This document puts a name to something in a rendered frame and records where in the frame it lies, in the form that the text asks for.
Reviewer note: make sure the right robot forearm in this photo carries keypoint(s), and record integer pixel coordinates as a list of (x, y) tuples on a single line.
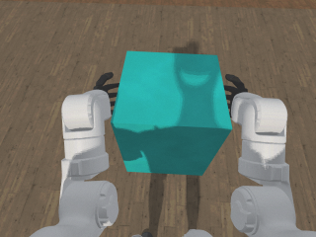
[(263, 131)]

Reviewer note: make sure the left robot hand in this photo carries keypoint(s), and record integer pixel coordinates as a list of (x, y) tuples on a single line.
[(99, 86)]

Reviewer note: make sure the right robot hand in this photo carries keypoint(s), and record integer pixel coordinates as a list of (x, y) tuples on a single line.
[(234, 91)]

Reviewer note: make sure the robot left upper arm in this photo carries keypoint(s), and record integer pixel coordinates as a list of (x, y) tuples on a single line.
[(86, 209)]

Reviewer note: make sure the robot right upper arm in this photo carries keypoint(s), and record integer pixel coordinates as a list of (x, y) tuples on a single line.
[(262, 211)]

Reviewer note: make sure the left robot forearm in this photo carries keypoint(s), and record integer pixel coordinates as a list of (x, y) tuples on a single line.
[(83, 127)]

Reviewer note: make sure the carton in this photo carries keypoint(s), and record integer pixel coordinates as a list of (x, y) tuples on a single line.
[(171, 114)]

